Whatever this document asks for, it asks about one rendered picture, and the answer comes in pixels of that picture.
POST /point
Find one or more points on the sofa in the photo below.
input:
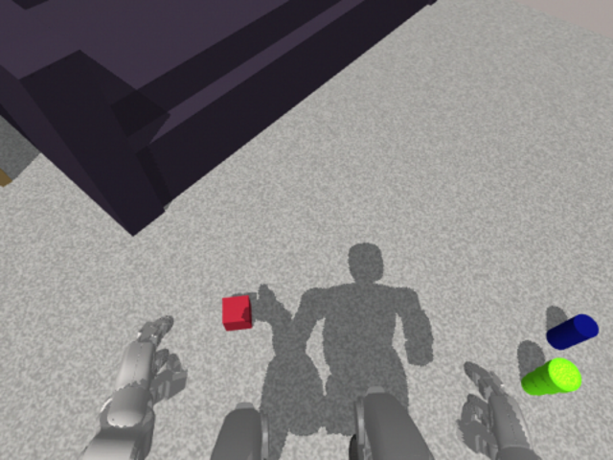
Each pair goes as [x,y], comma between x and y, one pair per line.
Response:
[136,100]

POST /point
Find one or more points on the left robot hand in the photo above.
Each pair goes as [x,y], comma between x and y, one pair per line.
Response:
[140,363]

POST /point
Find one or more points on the left robot arm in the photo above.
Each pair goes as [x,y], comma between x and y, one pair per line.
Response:
[124,428]

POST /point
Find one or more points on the right robot hand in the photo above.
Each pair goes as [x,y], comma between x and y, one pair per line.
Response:
[502,422]

